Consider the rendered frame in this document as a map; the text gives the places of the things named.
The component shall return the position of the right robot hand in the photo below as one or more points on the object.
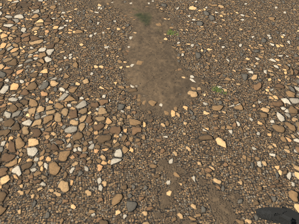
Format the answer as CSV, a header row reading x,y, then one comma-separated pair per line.
x,y
282,215

